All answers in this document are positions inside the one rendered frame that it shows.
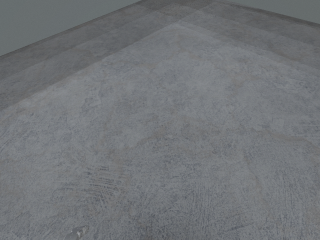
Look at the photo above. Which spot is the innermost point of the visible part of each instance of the robot left hand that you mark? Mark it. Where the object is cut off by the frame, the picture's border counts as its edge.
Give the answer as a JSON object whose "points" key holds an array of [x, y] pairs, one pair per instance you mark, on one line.
{"points": [[77, 233]]}

